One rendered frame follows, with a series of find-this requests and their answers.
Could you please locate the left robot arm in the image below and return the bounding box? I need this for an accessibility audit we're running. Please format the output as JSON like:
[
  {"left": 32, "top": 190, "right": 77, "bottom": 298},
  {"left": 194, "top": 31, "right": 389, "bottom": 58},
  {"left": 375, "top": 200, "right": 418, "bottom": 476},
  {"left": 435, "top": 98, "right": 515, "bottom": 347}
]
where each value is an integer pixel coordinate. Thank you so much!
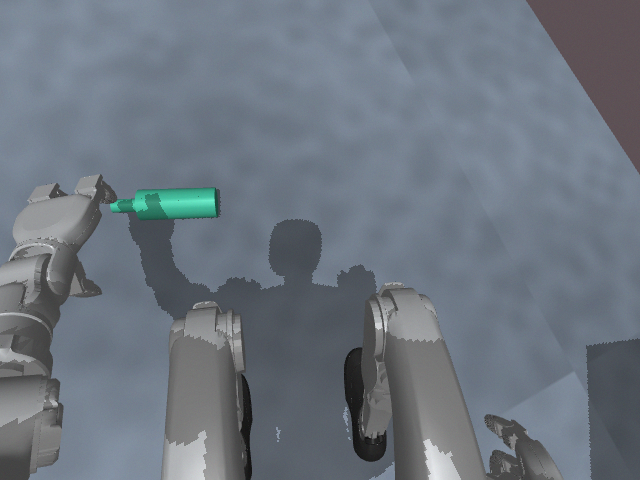
[{"left": 0, "top": 239, "right": 77, "bottom": 480}]

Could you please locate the bottle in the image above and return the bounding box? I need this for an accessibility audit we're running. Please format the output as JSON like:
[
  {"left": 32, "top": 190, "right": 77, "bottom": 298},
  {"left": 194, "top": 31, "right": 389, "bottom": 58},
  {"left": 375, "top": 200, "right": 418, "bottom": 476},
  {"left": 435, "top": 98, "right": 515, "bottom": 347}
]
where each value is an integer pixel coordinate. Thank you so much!
[{"left": 110, "top": 188, "right": 218, "bottom": 220}]

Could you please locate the left robot hand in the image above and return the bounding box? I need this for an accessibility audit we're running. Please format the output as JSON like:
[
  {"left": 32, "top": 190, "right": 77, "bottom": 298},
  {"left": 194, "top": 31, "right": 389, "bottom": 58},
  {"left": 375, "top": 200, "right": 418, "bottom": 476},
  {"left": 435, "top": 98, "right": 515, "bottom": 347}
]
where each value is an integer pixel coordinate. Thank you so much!
[{"left": 12, "top": 174, "right": 117, "bottom": 298}]

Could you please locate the right robot hand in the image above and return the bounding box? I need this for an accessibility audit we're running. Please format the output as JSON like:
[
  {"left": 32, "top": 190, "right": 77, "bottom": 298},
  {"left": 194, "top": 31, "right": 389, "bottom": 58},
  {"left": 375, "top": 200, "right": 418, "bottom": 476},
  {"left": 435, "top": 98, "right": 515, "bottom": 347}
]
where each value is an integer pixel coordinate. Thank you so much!
[{"left": 484, "top": 414, "right": 564, "bottom": 480}]

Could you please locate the right robot foot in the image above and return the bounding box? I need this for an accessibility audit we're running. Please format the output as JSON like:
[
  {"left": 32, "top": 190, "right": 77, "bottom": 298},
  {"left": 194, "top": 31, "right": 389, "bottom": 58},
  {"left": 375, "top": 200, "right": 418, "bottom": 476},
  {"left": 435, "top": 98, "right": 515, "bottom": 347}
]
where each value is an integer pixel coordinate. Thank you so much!
[{"left": 344, "top": 347, "right": 387, "bottom": 462}]

